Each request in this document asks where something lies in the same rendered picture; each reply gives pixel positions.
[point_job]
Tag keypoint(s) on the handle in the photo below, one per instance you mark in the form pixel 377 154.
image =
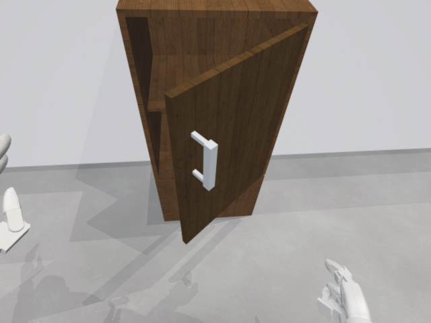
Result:
pixel 210 152

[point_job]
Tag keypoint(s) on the cupboard door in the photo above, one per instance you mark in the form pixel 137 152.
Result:
pixel 238 105

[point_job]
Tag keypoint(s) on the robot right hand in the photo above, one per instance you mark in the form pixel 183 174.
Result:
pixel 349 298

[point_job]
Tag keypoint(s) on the robot left hand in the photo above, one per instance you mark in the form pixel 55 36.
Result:
pixel 14 228

